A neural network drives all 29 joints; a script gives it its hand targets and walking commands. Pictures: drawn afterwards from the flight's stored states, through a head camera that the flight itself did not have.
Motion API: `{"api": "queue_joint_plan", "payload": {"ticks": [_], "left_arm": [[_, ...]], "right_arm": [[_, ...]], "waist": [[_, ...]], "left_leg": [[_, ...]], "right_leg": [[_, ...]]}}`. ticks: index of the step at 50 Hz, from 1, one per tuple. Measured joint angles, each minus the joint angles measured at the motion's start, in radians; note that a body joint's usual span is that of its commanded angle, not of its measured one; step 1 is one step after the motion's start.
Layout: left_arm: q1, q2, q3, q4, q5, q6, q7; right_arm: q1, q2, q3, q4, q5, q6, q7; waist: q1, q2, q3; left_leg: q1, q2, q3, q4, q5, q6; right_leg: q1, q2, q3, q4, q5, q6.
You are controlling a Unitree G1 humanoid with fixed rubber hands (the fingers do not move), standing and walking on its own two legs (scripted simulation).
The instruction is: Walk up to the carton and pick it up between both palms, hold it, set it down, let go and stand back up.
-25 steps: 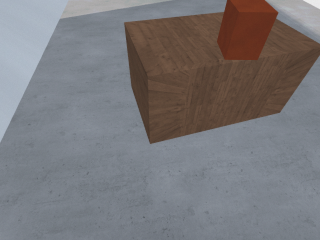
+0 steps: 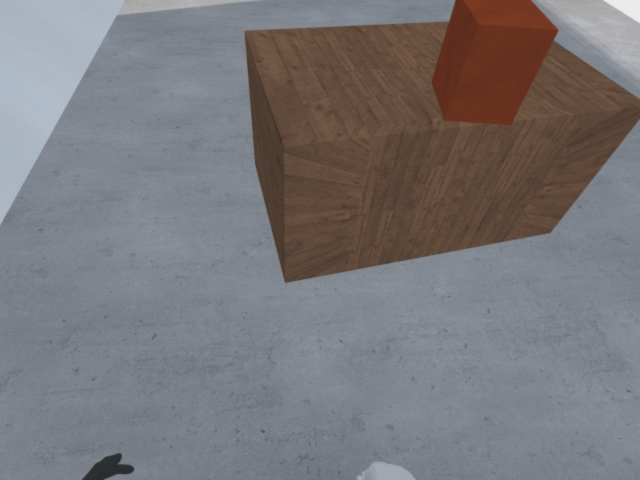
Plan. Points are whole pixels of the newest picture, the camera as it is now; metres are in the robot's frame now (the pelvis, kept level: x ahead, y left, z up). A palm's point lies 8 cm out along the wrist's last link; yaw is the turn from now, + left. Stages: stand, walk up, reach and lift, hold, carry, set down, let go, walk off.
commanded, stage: walk up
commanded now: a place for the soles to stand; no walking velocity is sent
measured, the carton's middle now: (485, 60) +1.16 -0.45 -0.01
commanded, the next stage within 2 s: none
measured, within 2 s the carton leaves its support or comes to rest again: neither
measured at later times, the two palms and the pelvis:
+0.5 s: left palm out of the picture +0.12 +0.15 -0.14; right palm (565, 356) +0.32 -0.38 -0.08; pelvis +0.15 -0.13 -0.02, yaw +10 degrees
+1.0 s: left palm (325, 359) +0.31 -0.01 -0.12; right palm (582, 254) +0.53 -0.50 -0.09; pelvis +0.34 -0.29 -0.01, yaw +16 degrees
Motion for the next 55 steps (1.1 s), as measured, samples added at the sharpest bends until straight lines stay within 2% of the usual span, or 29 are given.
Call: {"api": "queue_joint_plan", "payload": {"ticks": [3, 5, 6, 8, 10, 11, 13, 15, 18, 20, 22, 24, 26, 29, 31, 35, 37, 38, 40, 42, 43, 45, 47, 50, 51, 52, 53, 55], "left_arm": [[-0.011, -0.007, 0.007, -0.026, -0.011, 0.000, -0.012], [-0.009, -0.009, 0.009, -0.046, -0.017, -0.013, -0.010], [-0.003, 0.000, 0.009, -0.058, -0.016, -0.027, -0.006], [-0.001, -0.006, -0.005, -0.043, -0.011, -0.044, 0.009], [0.014, -0.021, -0.021, -0.003, -0.016, -0.044, 0.022], [0.026, -0.028, -0.026, 0.016, -0.016, -0.040, 0.027], [0.049, -0.037, -0.032, 0.047, -0.015, -0.033, 0.034], [0.071, -0.037, -0.037, 0.065, -0.015, -0.030, 0.036], [0.098, -0.022, -0.040, 0.078, -0.019, -0.018, 0.029], [0.121, -0.014, -0.044, 0.078, -0.022, -0.009, 0.024], [0.120, -0.010, -0.048, 0.075, -0.011, 0.011, 0.020], [0.100, -0.006, -0.047, 0.062, -0.001, 0.038, 0.016], [0.070, -0.005, -0.042, 0.039, 0.004, 0.046, 0.012], [0.021, -0.011, -0.036, 0.004, -0.003, 0.036, -0.006], [-0.012, -0.019, -0.036, -0.018, -0.011, 0.029, -0.018], [-0.065, -0.033, -0.030, -0.051, -0.021, 0.006, -0.033], [-0.070, -0.030, -0.025, -0.069, -0.024, -0.011, -0.032], [-0.071, -0.024, -0.022, -0.077, -0.023, -0.025, -0.028], [-0.078, -0.032, -0.030, -0.067, -0.023, -0.033, -0.012], [-0.072, -0.042, -0.040, -0.047, -0.028, -0.027, 0.007], [-0.063, -0.046, -0.041, -0.037, -0.027, -0.022, 0.016], [-0.042, -0.048, -0.044, -0.019, -0.025, -0.012, 0.027], [-0.017, -0.041, -0.048, -0.008, -0.021, -0.005, 0.031], [0.017, -0.022, -0.056, 0.010, -0.023, 0.012, 0.026], [0.032, -0.018, -0.059, 0.013, -0.025, 0.019, 0.023], [0.038, -0.016, -0.062, 0.019, -0.022, 0.027, 0.021], [0.039, -0.014, -0.062, 0.023, -0.014, 0.041, 0.019], [0.031, -0.011, -0.058, 0.025, -0.004, 0.066, 0.016]], "right_arm": [[0.002, -0.024, -0.014, -0.011, 0.001, 0.002, 0.006], [0.003, -0.036, -0.018, -0.027, 0.001, 0.013, 0.010], [0.007, -0.038, -0.016, -0.039, 0.001, 0.019, 0.009], [-0.008, -0.036, -0.010, -0.058, 0.017, 0.038, 0.003], [-0.040, -0.029, 0.000, -0.083, 0.029, 0.046, 0.003], [-0.059, -0.025, 0.004, -0.097, 0.034, 0.045, 0.006], [-0.091, -0.014, 0.007, -0.125, 0.040, 0.039, 0.018], [-0.116, 0.000, 0.010, -0.154, 0.047, 0.029, 0.029], [-0.145, 0.020, 0.012, -0.201, 0.051, 0.007, 0.033], [-0.148, 0.017, 0.012, -0.241, 0.043, -0.008, 0.025], [-0.152, 0.018, 0.018, -0.255, 0.022, -0.012, 0.002], [-0.140, 0.026, 0.026, -0.239, 0.017, -0.007, -0.019], [-0.119, 0.031, 0.031, -0.212, 0.013, -0.005, -0.025], [-0.087, 0.025, 0.032, -0.176, 0.010, -0.015, -0.019], [-0.068, 0.012, 0.026, -0.159, 0.008, -0.022, -0.013], [-0.040, -0.021, 0.006, -0.140, 0.006, -0.019, -0.003], [-0.021, -0.034, -0.002, -0.136, 0.001, -0.005, 0.000], [-0.010, -0.039, -0.003, -0.138, 0.000, 0.004, -0.001], [-0.020, -0.043, -0.006, -0.135, 0.022, 0.029, -0.007], [-0.045, -0.036, -0.001, -0.142, 0.039, 0.040, -0.011], [-0.059, -0.030, 0.002, -0.147, 0.044, 0.040, -0.012], [-0.085, -0.014, 0.009, -0.162, 0.046, 0.034, -0.007], [-0.108, 0.005, 0.016, -0.183, 0.049, 0.023, -0.002], [-0.126, 0.028, 0.024, -0.222, 0.044, 0.000, 0.000], [-0.122, 0.027, 0.026, -0.241, 0.037, -0.007, -0.002], [-0.122, 0.027, 0.028, -0.253, 0.025, -0.012, -0.009], [-0.123, 0.031, 0.031, -0.254, 0.014, -0.010, -0.019], [-0.120, 0.040, 0.036, -0.238, 0.006, -0.004, -0.035]], "waist": [[-0.014, 0.012, 0.006], [-0.015, 0.027, 0.005], [-0.007, 0.025, 0.002], [0.016, 0.041, 0.012], [0.033, 0.054, 0.012], [0.042, 0.057, 0.012], [0.060, 0.056, 0.009], [0.079, 0.046, 0.009], [0.102, 0.020, 0.018], [0.101, 0.013, 0.016], [0.085, -0.003, 0.028], [0.077, -0.025, 0.038], [0.065, -0.042, 0.046], [0.038, -0.046, 0.052], [0.021, -0.036, 0.057], [-0.011, -0.001, 0.060], [-0.019, 0.018, 0.051], [-0.013, 0.024, 0.047], [0.006, 0.047, 0.056], [0.025, 0.059, 0.059], [0.036, 0.060, 0.060], [0.057, 0.056, 0.059], [0.077, 0.042, 0.057], [0.095, 0.019, 0.053], [0.093, 0.021, 0.042], [0.084, 0.018, 0.039], [0.077, 0.008, 0.040], [0.069, -0.017, 0.044]], "left_leg": [[0.000, 0.032, -0.022, 0.039, -0.046, -0.013], [-0.027, 0.058, -0.047, 0.133, -0.133, 0.001], [-0.063, 0.061, -0.059, 0.230, -0.221, 0.022], [-0.167, 0.031, -0.081, 0.487, -0.321, 0.026], [-0.258, 0.011, -0.028, 0.659, -0.271, 0.021], [-0.289, 0.008, 0.011, 0.685, -0.232, 0.014], [-0.317, 0.000, 0.081, 0.639, -0.186, 0.000], [-0.309, -0.009, 0.133, 0.519, -0.159, -0.004], [-0.238, -0.035, 0.184, 0.290, -0.063, 0.012], [-0.168, -0.053, 0.183, 0.160, -0.004, 0.037], [-0.174, -0.057, 0.176, 0.202, 0.035, 0.049], [-0.150, -0.048, 0.172, 0.212, -0.002, 0.043], [-0.108, -0.034, 0.162, 0.173, -0.010, 0.025], [-0.050, -0.007, 0.141, 0.106, 0.000, 0.003], [-0.024, 0.016, 0.126, 0.084, -0.008, -0.004], [0.001, 0.074, 0.095, 0.109, -0.069, -0.019], [-0.012, 0.108, 0.065, 0.184, -0.138, -0.004], [-0.043, 0.117, 0.046, 0.277, -0.187, 0.013], [-0.135, 0.068, -0.019, 0.526, -0.297, 0.015], [-0.222, 0.019, 0.004, 0.704, -0.291, 0.013], [-0.253, 0.006, 0.035, 0.732, -0.269, 0.009], [-0.279, -0.008, 0.105, 0.667, -0.248, -0.003], [-0.272, -0.022, 0.166, 0.526, -0.223, -0.006], [-0.196, -0.046, 0.224, 0.263, -0.066, 0.014], [-0.162, -0.048, 0.215, 0.186, -0.033, 0.031], [-0.162, -0.045, 0.206, 0.185, 0.017, 0.047], [-0.166, -0.041, 0.203, 0.211, 0.018, 0.052], [-0.146, -0.027, 0.201, 0.221, -0.012, 0.046]], "right_leg": [[0.004, -0.026, 0.008, -0.083, 0.005, -0.009], [0.060, -0.022, -0.013, -0.177, 0.029, -0.019], [0.087, -0.017, -0.022, -0.217, 0.040, -0.025], [0.070, -0.002, -0.057, -0.134, 0.059, -0.022], [0.108, 0.004, -0.095, -0.133, 0.029, -0.046], [0.136, 0.006, -0.109, -0.158, 0.024, -0.057], [0.195, 0.008, -0.134, -0.223, 0.040, -0.068], [0.246, 0.010, -0.156, -0.281, 0.048, -0.073], [0.290, 0.007, -0.177, -0.299, 0.024, -0.077], [0.284, 0.004, -0.186, -0.231, -0.036, -0.070], [0.216, 0.009, -0.144, -0.021, -0.120, -0.048], [0.118, 0.018, -0.096, 0.192, -0.100, -0.026], [0.036, 0.003, -0.070, 0.275, -0.043, -0.005], [-0.046, -0.041, -0.033, 0.225, 0.024, 0.018], [-0.075, -0.069, -0.014, 0.133, 0.053, 0.017], [-0.049, -0.091, -0.009, -0.087, 0.118, -0.014], [0.024, -0.074, -0.040, -0.193, 0.131, -0.029], [0.042, -0.061, -0.053, -0.205, 0.147, -0.031], [0.025, -0.045, -0.082, -0.113, 0.113, -0.019], [0.057, -0.037, -0.113, -0.113, 0.078, -0.039], [0.082, -0.033, -0.127, -0.134, 0.075, -0.051], [0.131, -0.024, -0.149, -0.190, 0.084, -0.062], [0.168, -0.017, -0.166, -0.233, 0.087, -0.073], [0.198, -0.007, -0.182, -0.230, 0.055, -0.078], [0.193, 0.002, -0.190, -0.201, 0.029, -0.076], [0.176, 0.006, -0.185, -0.137, -0.036, -0.064], [0.145, 0.012, -0.158, -0.042, -0.091, -0.048], [0.066, 0.019, -0.105, 0.147, -0.094, -0.021]]}}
